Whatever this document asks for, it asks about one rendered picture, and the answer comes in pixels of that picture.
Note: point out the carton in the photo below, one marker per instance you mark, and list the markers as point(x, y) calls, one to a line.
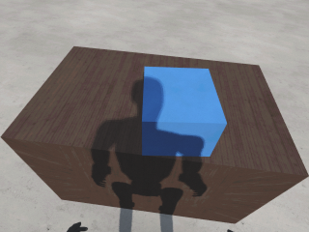
point(181, 112)

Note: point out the pedestal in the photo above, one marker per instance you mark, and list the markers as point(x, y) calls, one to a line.
point(81, 134)

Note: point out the left robot hand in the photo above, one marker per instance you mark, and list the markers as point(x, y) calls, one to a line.
point(76, 228)

